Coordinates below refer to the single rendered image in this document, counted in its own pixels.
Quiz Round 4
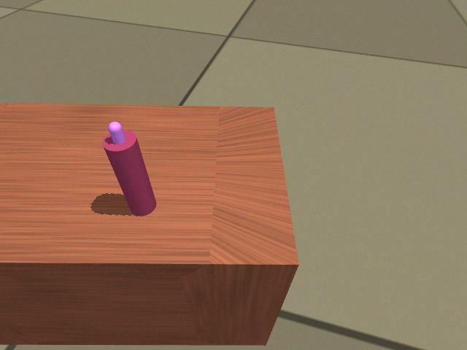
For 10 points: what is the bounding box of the bottle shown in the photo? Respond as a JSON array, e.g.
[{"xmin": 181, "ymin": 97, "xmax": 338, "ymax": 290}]
[{"xmin": 102, "ymin": 122, "xmax": 156, "ymax": 216}]

